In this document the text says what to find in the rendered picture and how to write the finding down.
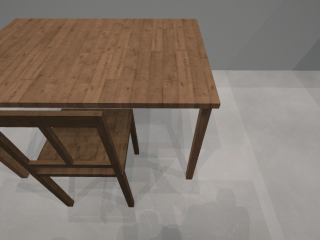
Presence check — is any table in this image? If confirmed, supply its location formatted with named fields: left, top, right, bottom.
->
left=0, top=18, right=221, bottom=180

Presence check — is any chair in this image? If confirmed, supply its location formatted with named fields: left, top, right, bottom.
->
left=0, top=108, right=139, bottom=207

